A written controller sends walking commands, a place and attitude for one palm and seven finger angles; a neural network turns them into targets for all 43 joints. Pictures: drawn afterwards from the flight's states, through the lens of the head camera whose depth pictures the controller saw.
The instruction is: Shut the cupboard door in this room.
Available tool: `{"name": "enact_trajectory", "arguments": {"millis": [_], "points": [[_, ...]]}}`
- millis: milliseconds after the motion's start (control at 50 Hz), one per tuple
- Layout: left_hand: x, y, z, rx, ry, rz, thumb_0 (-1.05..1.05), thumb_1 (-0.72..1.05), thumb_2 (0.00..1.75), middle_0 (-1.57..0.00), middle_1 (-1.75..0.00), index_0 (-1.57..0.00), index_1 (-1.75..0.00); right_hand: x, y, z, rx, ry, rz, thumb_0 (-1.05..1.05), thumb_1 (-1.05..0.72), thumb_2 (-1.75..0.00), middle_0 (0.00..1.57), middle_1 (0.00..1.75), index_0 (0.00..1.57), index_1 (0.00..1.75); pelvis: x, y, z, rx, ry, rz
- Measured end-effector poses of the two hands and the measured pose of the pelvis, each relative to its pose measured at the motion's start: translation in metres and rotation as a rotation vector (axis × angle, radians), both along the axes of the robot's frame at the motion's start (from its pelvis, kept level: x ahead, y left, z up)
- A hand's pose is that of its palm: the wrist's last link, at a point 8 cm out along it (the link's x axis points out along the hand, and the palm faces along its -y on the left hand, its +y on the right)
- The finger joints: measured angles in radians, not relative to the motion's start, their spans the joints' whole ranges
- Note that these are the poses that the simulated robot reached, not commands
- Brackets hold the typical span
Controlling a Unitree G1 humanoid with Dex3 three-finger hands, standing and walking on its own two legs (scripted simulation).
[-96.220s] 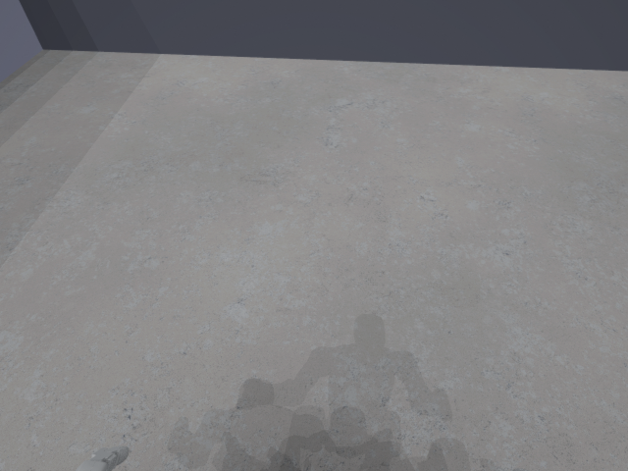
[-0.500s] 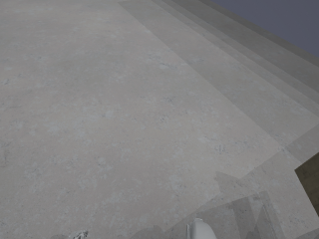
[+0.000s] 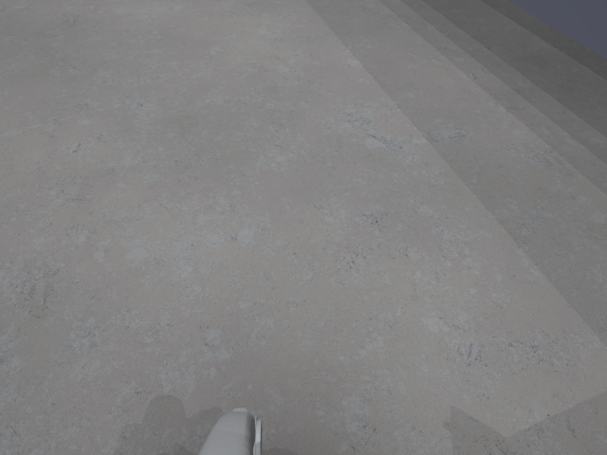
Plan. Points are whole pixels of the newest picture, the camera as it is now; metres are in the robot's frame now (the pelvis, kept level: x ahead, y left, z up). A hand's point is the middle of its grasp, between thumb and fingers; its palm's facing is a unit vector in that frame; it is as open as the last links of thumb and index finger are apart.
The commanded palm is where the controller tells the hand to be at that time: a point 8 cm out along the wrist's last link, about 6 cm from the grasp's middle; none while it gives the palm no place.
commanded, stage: walk to a spot facing it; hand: left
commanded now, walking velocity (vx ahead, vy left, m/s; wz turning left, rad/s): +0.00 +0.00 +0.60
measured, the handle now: out of the picture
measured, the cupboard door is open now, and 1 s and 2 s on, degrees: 60 60 60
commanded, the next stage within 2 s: turn to face it in 0.04 s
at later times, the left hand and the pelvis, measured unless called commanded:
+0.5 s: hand out of the picture +0.10 +0.23 -0.18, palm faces +0.11 -0.98 -0.16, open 7.4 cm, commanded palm none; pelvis +0.10 +0.05 +0.00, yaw -1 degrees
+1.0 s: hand (197, 376) +0.26 +0.18 -0.16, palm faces -0.27 -0.93 -0.24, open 7.4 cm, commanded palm none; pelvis +0.13 +0.01 +0.00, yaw -18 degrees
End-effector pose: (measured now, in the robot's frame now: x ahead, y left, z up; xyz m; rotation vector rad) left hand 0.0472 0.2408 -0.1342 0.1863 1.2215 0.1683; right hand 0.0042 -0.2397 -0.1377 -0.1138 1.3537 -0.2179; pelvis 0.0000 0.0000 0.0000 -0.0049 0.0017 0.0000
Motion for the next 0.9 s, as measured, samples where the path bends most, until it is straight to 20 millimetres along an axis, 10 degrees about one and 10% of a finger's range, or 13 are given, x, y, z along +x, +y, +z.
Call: {"name": "enact_trajectory", "arguments": {"millis": [200, 300, 500, 780, 900], "points": [[-0.035, 0.02, -0.036, -0.064, 0.172, 0.189, 0.0, 0.91, 0.9, -0.2, -0.3, -0.2, -0.3, 0.222, 0.029, 0.015, -0.081, -0.281, 0.31, 0.01, -0.92, -0.9, 0.19, 0.3, 0.19, 0.3, 0.065, 0.028, -0.022, -0.026, -0.01, 0.105], [-0.018, 0.032, -0.042, -0.068, 0.188, 0.211, 0.01, 0.91, 0.9, -0.19, -0.3, -0.2, -0.3, 0.263, 0.062, 0.023, -0.089, -0.36, 0.358, 0.01, -0.92, -0.9, 0.19, 0.3, 0.2, 0.3, 0.082, 0.044, -0.023, -0.015, -0.028, 0.089], [0.044, 0.042, -0.016, -0.079, 0.148, 0.118, 0.0, 0.91, 0.9, -0.19, -0.3, -0.2, -0.3, 0.227, 0.091, 0.017, 0.012, -0.28, 0.219, 0.01, -0.91, -0.9, 0.2, 0.3, 0.2, 0.3, 0.101, 0.053, -0.003, -0.032, -0.019, -0.01], [0.157, 0.017, -0.007, 0.026, 0.041, -0.152, 0.0, 0.91, 0.9, -0.19, -0.3, -0.2, -0.3, 0.108, -0.014, -0.016, -0.072, -0.067, -0.137, 0.0, -0.92, -0.9, 0.2, 0.3, 0.2, 0.3, 0.116, 0.016, -0.018, 0.006, 0.016, -0.21], [0.192, -0.003, 0.004, 0.031, 0.014, -0.238, 0.0, 0.91, 0.9, -0.2, -0.3, -0.2, -0.3, 0.086, -0.024, -0.004, -0.089, -0.021, -0.213, 0.01, -0.92, -0.9, 0.2, 0.3, 0.2, 0.3, 0.123, 0.01, -0.007, 0.013, 0.022, -0.271]]}}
